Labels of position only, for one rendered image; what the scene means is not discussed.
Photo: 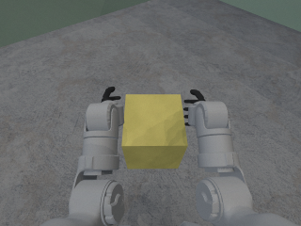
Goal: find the robot left upper arm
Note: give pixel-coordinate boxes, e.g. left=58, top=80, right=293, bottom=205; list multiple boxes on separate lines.
left=40, top=179, right=125, bottom=226

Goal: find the left robot forearm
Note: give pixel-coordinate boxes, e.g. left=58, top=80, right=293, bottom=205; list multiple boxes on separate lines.
left=69, top=100, right=124, bottom=213

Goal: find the robot right hand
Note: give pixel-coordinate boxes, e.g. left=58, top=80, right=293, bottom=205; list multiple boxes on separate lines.
left=183, top=89, right=206, bottom=126

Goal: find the carton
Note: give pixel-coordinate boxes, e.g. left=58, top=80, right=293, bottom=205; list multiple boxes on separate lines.
left=121, top=94, right=188, bottom=170

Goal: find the robot right upper arm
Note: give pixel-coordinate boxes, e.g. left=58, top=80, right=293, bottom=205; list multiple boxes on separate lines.
left=196, top=176, right=298, bottom=226

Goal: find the right robot forearm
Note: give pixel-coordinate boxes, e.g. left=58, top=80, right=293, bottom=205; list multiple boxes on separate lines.
left=188, top=101, right=253, bottom=205

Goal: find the robot left hand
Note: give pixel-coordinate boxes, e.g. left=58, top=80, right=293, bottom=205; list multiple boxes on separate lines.
left=102, top=87, right=121, bottom=102

